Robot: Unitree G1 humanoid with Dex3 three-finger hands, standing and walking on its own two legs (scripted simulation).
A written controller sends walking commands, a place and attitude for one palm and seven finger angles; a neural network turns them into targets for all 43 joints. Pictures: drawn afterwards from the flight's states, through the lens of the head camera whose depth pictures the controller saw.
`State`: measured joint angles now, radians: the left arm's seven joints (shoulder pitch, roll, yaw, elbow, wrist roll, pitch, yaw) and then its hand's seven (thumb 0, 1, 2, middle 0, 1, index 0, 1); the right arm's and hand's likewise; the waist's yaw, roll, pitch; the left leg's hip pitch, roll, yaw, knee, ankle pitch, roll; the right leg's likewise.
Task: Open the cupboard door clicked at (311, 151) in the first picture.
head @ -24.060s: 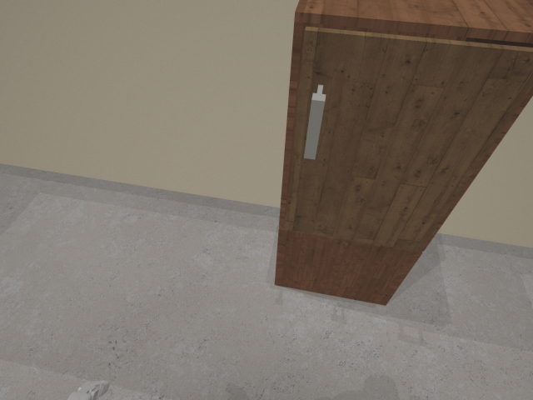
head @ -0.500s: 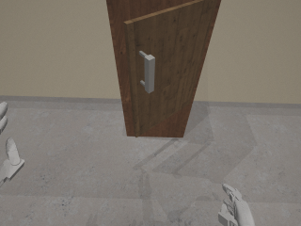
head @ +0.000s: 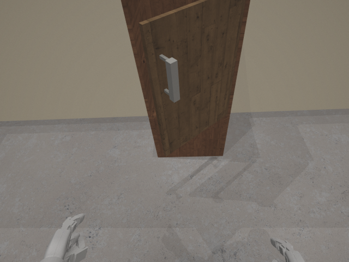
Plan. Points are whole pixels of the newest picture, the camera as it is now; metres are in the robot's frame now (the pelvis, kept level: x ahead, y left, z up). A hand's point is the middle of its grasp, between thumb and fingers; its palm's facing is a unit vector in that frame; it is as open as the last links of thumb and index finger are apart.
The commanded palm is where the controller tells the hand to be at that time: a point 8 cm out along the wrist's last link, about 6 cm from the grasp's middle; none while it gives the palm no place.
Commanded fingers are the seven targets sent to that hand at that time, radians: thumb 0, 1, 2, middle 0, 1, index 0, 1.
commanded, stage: let the arm hang, fingers relaxed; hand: left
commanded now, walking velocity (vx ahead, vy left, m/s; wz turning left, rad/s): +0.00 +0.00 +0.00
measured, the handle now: (168, 78) +0.62 +0.04 +0.09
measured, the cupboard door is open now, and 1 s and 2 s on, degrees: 40 40 40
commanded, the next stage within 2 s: look to check the result in 0.92 s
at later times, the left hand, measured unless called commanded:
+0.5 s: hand out of the picture -0.02 +0.18 -0.16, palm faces +0.07 -0.96 -0.26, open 7.3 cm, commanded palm none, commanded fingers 0.00 0.90 0.90 -0.20 -0.30 -0.20 -0.30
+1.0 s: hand out of the picture +0.01 +0.15 -0.16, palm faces +0.08 -0.98 -0.18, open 7.3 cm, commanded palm none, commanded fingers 0.00 0.90 0.90 -0.20 -0.30 -0.20 -0.30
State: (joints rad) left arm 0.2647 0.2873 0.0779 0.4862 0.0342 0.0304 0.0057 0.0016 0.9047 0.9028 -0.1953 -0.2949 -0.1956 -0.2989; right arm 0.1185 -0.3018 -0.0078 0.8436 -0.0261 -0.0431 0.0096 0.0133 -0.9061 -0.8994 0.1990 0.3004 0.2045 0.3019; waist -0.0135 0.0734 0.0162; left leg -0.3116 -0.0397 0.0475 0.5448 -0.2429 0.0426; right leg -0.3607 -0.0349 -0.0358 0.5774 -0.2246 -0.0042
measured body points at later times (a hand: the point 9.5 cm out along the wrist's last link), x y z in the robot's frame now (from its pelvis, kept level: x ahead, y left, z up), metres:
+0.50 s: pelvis +0.00 -0.01 +0.01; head +0.02 -0.03 +0.46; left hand -0.02 +0.23 -0.14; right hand -0.02 -0.22 -0.16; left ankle +0.03 +0.10 -0.73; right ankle +0.05 -0.12 -0.73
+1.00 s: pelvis +0.02 -0.01 +0.01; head +0.03 -0.02 +0.46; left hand +0.01 +0.21 -0.15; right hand +0.01 -0.22 -0.15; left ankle +0.03 +0.10 -0.73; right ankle +0.05 -0.12 -0.73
